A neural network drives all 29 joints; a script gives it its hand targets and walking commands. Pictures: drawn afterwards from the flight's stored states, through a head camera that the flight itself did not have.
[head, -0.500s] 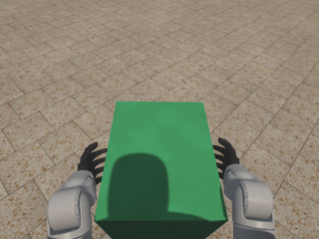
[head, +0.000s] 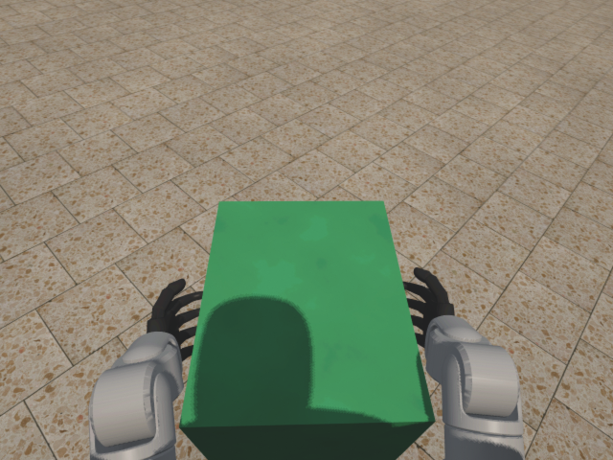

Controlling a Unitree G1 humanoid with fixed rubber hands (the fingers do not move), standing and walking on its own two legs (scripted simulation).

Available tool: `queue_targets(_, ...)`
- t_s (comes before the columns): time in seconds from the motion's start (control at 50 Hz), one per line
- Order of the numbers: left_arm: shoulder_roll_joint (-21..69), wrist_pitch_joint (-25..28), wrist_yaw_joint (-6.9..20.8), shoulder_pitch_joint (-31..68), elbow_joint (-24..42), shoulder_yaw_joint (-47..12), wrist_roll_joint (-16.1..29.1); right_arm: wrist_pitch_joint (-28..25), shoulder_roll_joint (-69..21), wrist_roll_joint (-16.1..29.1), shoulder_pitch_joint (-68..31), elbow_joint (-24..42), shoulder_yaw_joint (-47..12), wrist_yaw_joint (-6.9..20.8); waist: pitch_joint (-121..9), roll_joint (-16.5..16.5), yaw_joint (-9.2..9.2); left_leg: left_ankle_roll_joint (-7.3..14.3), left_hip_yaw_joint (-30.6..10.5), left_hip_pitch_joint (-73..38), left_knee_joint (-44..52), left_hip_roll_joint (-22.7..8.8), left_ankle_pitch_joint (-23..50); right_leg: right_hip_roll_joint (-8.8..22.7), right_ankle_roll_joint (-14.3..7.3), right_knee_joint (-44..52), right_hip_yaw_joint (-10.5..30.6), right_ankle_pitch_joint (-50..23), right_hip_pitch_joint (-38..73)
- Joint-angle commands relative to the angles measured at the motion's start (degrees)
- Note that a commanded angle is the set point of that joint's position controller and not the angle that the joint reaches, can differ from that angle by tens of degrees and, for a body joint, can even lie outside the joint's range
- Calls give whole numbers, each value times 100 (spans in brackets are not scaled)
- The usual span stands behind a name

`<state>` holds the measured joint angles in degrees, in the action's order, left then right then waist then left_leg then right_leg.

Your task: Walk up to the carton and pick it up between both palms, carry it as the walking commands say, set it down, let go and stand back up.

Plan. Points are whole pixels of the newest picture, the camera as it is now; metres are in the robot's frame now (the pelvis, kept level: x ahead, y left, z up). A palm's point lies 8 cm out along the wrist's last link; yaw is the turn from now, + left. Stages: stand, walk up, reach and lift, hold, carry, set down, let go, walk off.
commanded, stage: carry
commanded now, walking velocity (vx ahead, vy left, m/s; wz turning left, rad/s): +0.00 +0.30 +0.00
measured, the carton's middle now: (302, 334) +0.30 +0.01 +0.00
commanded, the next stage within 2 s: none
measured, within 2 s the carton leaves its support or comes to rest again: neither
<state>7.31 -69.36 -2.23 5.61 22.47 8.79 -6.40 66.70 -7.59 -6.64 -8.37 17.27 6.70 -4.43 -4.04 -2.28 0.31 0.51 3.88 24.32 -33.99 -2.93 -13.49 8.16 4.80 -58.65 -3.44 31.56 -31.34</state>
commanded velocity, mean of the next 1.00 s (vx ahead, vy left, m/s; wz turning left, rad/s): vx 0.00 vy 0.30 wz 0.00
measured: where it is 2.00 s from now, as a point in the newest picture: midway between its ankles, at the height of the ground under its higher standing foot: outside the picture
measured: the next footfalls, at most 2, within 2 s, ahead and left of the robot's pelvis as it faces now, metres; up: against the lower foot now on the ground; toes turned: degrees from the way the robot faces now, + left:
right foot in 0.18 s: +0.03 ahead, -0.01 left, +0.00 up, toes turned -11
left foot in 0.50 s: +0.04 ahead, +0.36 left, +0.00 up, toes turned +4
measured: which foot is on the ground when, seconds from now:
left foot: down 0.00-0.20, up 0.22-0.48, down 0.50-0.82, up 0.84-1.00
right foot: up 0.00-0.16, down 0.18-0.52, up 0.54-0.80, down 0.82-1.00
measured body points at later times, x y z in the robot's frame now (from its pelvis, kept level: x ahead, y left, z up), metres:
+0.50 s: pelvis -0.03 +0.19 +0.00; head -0.03 +0.20 +0.45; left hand +0.24 +0.34 +0.08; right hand +0.24 +0.02 +0.08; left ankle -0.01 +0.36 -0.73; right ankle -0.01 -0.01 -0.73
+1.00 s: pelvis -0.07 +0.38 +0.01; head -0.06 +0.36 +0.46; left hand +0.21 +0.52 +0.08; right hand +0.19 +0.20 +0.07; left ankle -0.05 +0.53 -0.67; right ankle -0.06 +0.24 -0.73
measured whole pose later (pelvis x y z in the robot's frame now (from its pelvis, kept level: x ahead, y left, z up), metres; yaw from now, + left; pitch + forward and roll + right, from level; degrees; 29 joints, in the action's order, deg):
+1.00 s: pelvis -0.07 +0.38 +0.01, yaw -1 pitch +3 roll +2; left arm 7.4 -68.1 -2.4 4.9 22.5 6.3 -5.9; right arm 68.4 -7.3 -6.1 -6.3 22.0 7.8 -4.8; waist -2.6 0.7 -2.3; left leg -2.4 -0.3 31.7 -55.3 -1.1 -20.4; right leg 8.3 1.7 -30.8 -7.8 14.2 -18.9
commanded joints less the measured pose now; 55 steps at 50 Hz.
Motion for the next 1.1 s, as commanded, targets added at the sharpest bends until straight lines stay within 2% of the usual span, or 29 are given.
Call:
queue_targets(0.0,5147,193,1303,3425,725,-4775,2703,2,-5157,2290,-2317,702,-4117,1471,-1642,1381,-116,1064,-710,-1568,935,-957,1801,-336,-135,-810,-266,-180,-553)
queue_targets(0.1,4827,146,1261,2796,660,-4660,2664,4,-4813,2170,-2019,839,-4123,1345,-1775,1180,-114,1244,-1006,-1341,1145,-1025,1264,-535,-417,1226,-436,-385,640)
queue_targets(0.14,4782,137,1291,2493,503,-4512,2530,55,-4675,2127,-1944,738,-4134,1329,-1743,901,-30,1053,-791,-1073,971,-779,1260,-478,-538,2949,-533,-1273,1558)
queue_targets(0.16,4761,146,1321,2439,432,-4420,2455,73,-4652,2143,-1919,668,-4159,1332,-1758,424,-15,755,-598,-476,595,-521,949,4,-546,3660,-21,-1733,2428)
queue_targets(0.18,4670,163,1367,2364,362,-4277,2385,84,-4655,2169,-2005,655,-4195,1345,-1561,-707,32,316,-417,897,-345,-186,225,1498,-850,4180,1765,-1665,3344)
queue_targets(0.2,4652,228,1397,2269,174,-4223,2268,132,-4628,2230,-2368,983,-4406,1362,-987,-2265,14,84,-41,2006,-1725,176,-1653,2964,-1802,4472,3364,-3128,3044)
queue_targets(0.22,4829,205,1400,2380,34,-4188,2275,117,-4604,2297,-2671,954,-4403,1380,-1001,-1178,-14,54,-826,1808,-2772,-32,-1422,2702,-1822,4250,2776,-3290,2723)
queue_targets(0.24,4954,213,1386,2262,0,-4164,2257,96,-4712,2382,-2651,918,-4452,1406,-1046,-460,-29,-45,-1024,1533,-3185,-79,-1002,2290,-1579,4141,2102,-2961,2437)
queue_targets(0.26,4964,242,1371,2400,173,-4188,2245,80,-4811,2470,-2630,888,-4451,1437,-1041,-78,-60,-170,-987,1443,-3331,-56,-708,1918,-1321,4045,1465,-2831,2294)
queue_targets(0.32,4905,253,1296,2780,597,-4244,2268,85,-4921,2662,-2882,1085,-4569,1443,-1112,-712,-66,-403,-448,1109,-2308,28,-655,1136,-872,3749,300,-3261,2244)
queue_targets(0.4,4655,112,1232,2321,481,-4153,2081,219,-4748,2573,-2518,914,-4415,1431,-1324,-1336,20,-378,9,223,-756,115,-840,1217,-771,3726,217,-3748,2220)
queue_targets(0.46,4626,56,1205,2284,450,-4215,2027,297,-4763,2476,-2194,600,-4285,1476,-1447,-1229,-32,-224,431,-487,857,310,-168,1088,-463,3208,56,-3789,2249)
queue_targets(0.48,4636,50,1209,2277,438,-4243,1997,301,-4763,2442,-2114,511,-4242,1493,-1570,-671,-30,-167,315,-1050,1394,258,-28,812,-244,2593,-174,-3572,2003)
queue_targets(0.5,4646,47,1220,2259,362,-4250,1969,296,-4775,2407,-2135,454,-4181,1518,-1522,349,-31,12,-429,-1597,1602,-458,504,475,-25,1881,-315,-1969,1161)
queue_targets(0.52,4701,10,1268,2458,374,-4288,2088,230,-4709,2428,-2182,355,-4130,1518,-1330,2347,-137,604,-1894,-1770,1707,-1415,1793,-494,226,892,-865,188,-287)
queue_targets(0.54,4772,55,1281,2800,396,-4395,2215,183,-4832,2391,-2190,347,-4073,1523,-1398,2469,-139,1027,-1605,-1772,1163,-1329,2580,-410,29,-254,-338,881,-463)
queue_targets(0.58,5017,143,1304,3063,507,-4644,2490,110,-5044,2284,-2098,445,-4050,1508,-1511,1571,-138,1088,-952,-1730,859,-1120,2854,-373,-107,-981,-184,387,-627)
queue_targets(0.66,5011,195,1270,3334,825,-4788,2735,-34,-5058,2230,-2206,837,-4068,1412,-1720,1220,-104,1174,-857,-1657,1057,-941,1343,-392,-160,-161,-336,-263,-284)
queue_targets(0.74,4761,136,1266,2676,584,-4602,2584,26,-4759,2131,-1993,844,-4116,1347,-1731,1099,-120,1283,-1102,-1400,1235,-1024,1389,-532,-459,1517,-418,-453,798)
queue_targets(0.78,4773,145,1302,2447,425,-4458,2459,69,-4672,2129,-1968,745,-4154,1349,-1715,760,-32,961,-816,-1053,1069,-718,1323,-387,-541,3320,-470,-1542,1821)
queue_targets(0.8,4779,160,1333,2421,357,-4360,2393,79,-4682,2169,-2024,709,-4192,1359,-1702,182,-13,602,-635,-230,604,-424,972,264,-612,3828,309,-1794,2787)
queue_targets(0.82,4687,202,1373,2379,327,-4307,2320,109,-4647,2221,-2154,807,-4273,1360,-1526,-1524,14,7,-237,1449,-700,84,-622,2267,-1342,4067,2730,-2504,3622)
queue_targets(0.84,4781,212,1396,2293,101,-4223,2246,132,-4609,2267,-2534,999,-4378,1380,-1063,-1821,10,17,-403,1942,-2203,93,-1589,2936,-1940,4346,3227,-3386,2983)
queue_targets(0.86,4932,193,1385,2264,-45,-4163,2239,118,-4663,2336,-2709,947,-4399,1395,-1006,-802,-8,2,-986,1618,-2961,-38,-1236,2568,-1790,4160,2487,-3424,2603)
queue_targets(0.88,4990,217,1360,2262,38,-4185,2220,101,-4776,2419,-2642,861,-4432,1427,-1031,-201,-43,-115,-1098,1438,-3215,-74,-891,2119,-1489,4056,1815,-3089,2411)
queue_targets(0.9,4977,253,1341,2478,287,-4191,2210,96,-4913,2521,-2664,875,-4460,1448,-980,-184,-79,-223,-989,1470,-3090,-58,-671,1734,-1209,3959,1215,-3130,2375)
queue_targets(0.94,4947,265,1289,2759,598,-4260,2240,89,-4988,2669,-2901,1066,-4581,1454,-1049,-658,-86,-386,-539,1178,-2349,53,-630,1166,-879,3710,327,-3570,2298)
queue_targets(1.02,4706,133,1224,2331,522,-4154,2086,201,-4827,2632,-2619,1000,-4481,1438,-1338,-1351,6,-402,-51,234,-871,122,-788,1161,-750,3664,136,-4043,2259)
queue_targets(1.08,4669,75,1200,2232,485,-4208,2024,284,-4819,2523,-2269,710,-4352,1483,-1442,-1396,-26,-280,337,-348,635,263,-183,1118,-488,3295,62,-3996,2362)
